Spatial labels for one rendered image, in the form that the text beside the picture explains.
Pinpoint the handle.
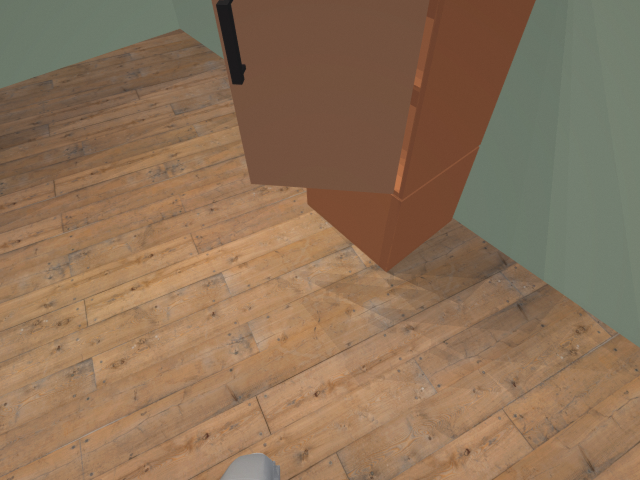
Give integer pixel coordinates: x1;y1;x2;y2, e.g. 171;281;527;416
216;0;246;85

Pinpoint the robot left thigh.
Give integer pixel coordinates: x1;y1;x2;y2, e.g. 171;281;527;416
220;454;280;480

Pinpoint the cupboard door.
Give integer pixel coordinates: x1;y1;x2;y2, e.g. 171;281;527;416
212;0;429;194

